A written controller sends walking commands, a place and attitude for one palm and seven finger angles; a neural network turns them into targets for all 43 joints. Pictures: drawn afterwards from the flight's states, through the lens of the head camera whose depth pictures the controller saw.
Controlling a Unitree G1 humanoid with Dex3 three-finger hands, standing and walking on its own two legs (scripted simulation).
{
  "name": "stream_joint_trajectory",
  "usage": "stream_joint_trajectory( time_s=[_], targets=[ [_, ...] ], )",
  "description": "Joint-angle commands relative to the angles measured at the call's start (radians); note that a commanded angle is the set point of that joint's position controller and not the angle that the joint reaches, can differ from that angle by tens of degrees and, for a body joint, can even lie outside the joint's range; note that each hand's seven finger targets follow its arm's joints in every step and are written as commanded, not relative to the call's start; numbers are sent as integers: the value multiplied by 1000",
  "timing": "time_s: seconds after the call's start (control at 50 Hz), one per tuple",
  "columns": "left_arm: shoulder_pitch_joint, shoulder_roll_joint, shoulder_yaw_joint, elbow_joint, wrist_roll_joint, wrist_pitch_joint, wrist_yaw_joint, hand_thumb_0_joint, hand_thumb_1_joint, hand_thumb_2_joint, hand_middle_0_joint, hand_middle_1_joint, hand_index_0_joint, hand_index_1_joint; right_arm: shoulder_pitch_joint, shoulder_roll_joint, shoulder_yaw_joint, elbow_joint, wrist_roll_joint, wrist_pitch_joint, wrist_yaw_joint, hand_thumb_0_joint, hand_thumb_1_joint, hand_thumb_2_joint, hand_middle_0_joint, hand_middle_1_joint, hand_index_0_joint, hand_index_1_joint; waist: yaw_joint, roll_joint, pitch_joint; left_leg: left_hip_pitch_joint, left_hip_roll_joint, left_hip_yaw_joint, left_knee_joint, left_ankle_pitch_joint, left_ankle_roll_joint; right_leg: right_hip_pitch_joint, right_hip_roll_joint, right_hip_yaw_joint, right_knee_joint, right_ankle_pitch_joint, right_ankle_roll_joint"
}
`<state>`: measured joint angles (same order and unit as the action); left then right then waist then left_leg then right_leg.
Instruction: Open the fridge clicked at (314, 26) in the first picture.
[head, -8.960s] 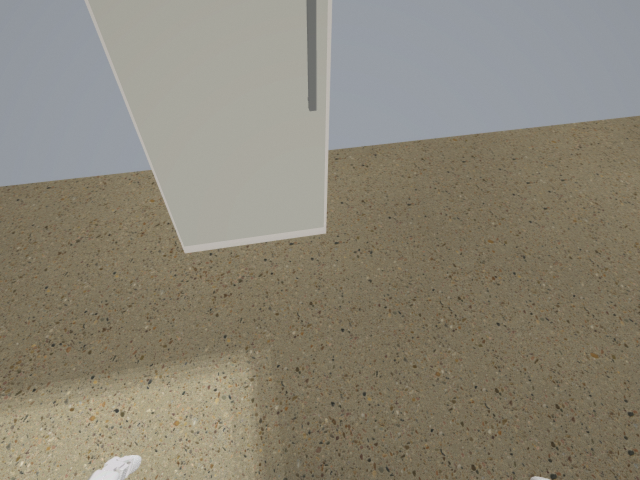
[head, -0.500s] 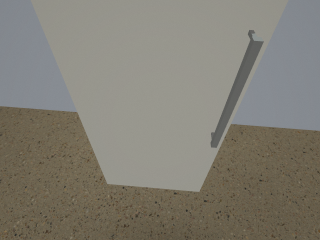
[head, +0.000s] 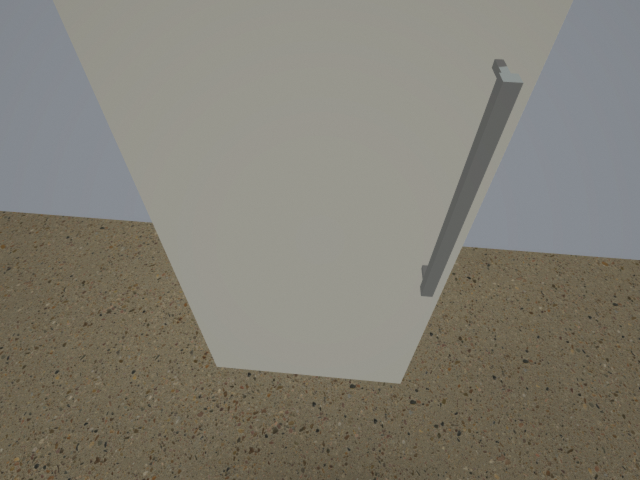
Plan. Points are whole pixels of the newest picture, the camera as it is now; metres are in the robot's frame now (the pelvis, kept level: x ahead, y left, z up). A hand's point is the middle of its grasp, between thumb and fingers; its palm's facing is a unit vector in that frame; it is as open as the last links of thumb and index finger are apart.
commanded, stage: come to a stop and stand still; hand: right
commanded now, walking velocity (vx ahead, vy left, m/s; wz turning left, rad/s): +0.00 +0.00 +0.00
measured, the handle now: (455, 203) +0.48 -0.16 +0.09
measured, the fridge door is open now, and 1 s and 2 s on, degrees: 0 0 0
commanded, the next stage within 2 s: look again from close up in 0.16 s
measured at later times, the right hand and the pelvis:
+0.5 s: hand out of the picture +0.02 -0.19 -0.17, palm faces +0.00 +0.98 -0.19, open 7.4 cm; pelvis +0.01 -0.01 +0.00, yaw +0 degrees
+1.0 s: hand out of the picture +0.04 -0.21 -0.17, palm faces -0.01 +0.97 -0.22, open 7.4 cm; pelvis +0.01 -0.01 +0.01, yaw +0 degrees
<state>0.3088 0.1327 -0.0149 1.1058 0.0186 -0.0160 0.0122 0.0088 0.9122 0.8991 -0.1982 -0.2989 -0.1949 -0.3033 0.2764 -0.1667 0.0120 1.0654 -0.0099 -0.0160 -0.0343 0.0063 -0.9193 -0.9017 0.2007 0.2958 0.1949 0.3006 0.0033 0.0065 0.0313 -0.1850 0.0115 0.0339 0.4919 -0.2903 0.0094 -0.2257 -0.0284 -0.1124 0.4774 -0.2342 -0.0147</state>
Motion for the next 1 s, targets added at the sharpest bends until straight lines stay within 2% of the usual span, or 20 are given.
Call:
stream_joint_trajectory(
  time_s=[0.0, 0.14, 0.2, 0.22, 0.26, 0.42, 0.54, 0.62, 0.78, 0.82, 0.98],
  targets=[
    [30, 113, 24, -35, -5, -21, 14, 0, 900, 900, -200, -300, -200, -300, 61, -101, -21, -26, -2, -12, -6, 0, -900, -900, 200, 300, 200, 300, -7, -27, 12, -36, 84, -87, -90, 145, 30, 27, -94, 108, -101, 117, -19],
    [-2, 133, 28, -35, -6, -20, 15, 0, 900, 900, -200, -300, -200, -300, 55, -111, -21, -16, -6, -13, -5, 0, -900, -900, 200, 300, 200, 300, -5, -12, 13, -36, 88, -94, -101, 176, 27, 51, -96, 106, -103, 139, -21],
    [-20, 142, 29, -37, -6, -18, 15, 0, 900, 900, -200, -300, -200, -300, 51, -114, -21, -11, -5, -10, -3, 0, -900, -900, 200, 300, 200, 300, -6, -23, 29, -49, 88, -95, -113, 132, 25, 46, -97, 108, -120, 99, -20],
    [-21, 139, 30, -36, -6, -18, 15, 0, 900, 900, -200, -300, -200, -300, 52, -114, -21, -12, -8, -11, -3, 0, -900, -900, 200, 300, 200, 300, -5, -5, 34, -47, 86, -94, -117, 138, 25, 47, -98, 111, -117, 104, -22],
    [-31, 152, 29, -39, -6, -18, 14, 0, 900, 900, -200, -300, -200, -300, 46, -120, -21, -10, -7, -10, -2, 0, -900, -900, 200, 300, 200, 300, -5, -16, 27, -48, 89, -96, -117, 138, 24, 51, -98, 111, -122, 103, -21],
    [-53, 172, 34, -38, -7, -22, 14, 0, 900, 900, -200, -300, -200, -300, 34, -136, -24, -12, -8, -14, 1, 0, -900, -900, 200, 300, 200, 300, -5, 9, -16, -17, 93, -95, -114, 194, 22, 80, -103, 114, -116, 161, -24],
    [-65, 187, 34, -33, -7, -25, 14, 0, 900, 900, -200, -300, -200, -300, 20, -153, -27, -10, -7, -14, 1, 0, -900, -900, 200, 300, 200, 300, -9, -15, -25, -5, 98, -87, -110, 213, 18, 92, -106, 113, -120, 212, -25],
    [-72, 188, 34, -29, -7, -24, 14, 0, 900, 900, -200, -300, -200, -300, 14, -157, -27, -9, -8, -12, 2, 0, -900, -900, 200, 300, 200, 300, -11, -4, -4, -10, 98, -89, -122, 192, 18, 83, -106, 120, -132, 185, -26],
    [-83, 204, 33, -26, -5, -25, 12, 0, 900, 900, -200, -300, -200, -300, -7, -172, -28, -9, -6, -11, 4, 0, -900, -900, 200, 300, 200, 300, -10, -12, -14, -5, 102, -91, -133, 180, 18, 92, -107, 122, -148, 174, -24],
    [-84, 201, 33, -26, -5, -23, 11, 0, 900, 900, -200, -300, -200, -300, -7, -173, -28, -10, -8, -13, 4, 0, -900, -900, 200, 300, 200, 300, -11, 5, -2, -8, 102, -94, -138, 185, 19, 89, -107, 121, -148, 170, -24],
    [-88, 212, 32, -23, -5, -25, 11, 0, 900, 900, -200, -300, -200, -300, -14, -182, -29, -9, -6, -13, 6, 0, -900, -900, 200, 300, 200, 300, -9, -8, -24, 1, 105, -97, -145, 184, 19, 101, -107, 122, -156, 176, -21]
  ],
)
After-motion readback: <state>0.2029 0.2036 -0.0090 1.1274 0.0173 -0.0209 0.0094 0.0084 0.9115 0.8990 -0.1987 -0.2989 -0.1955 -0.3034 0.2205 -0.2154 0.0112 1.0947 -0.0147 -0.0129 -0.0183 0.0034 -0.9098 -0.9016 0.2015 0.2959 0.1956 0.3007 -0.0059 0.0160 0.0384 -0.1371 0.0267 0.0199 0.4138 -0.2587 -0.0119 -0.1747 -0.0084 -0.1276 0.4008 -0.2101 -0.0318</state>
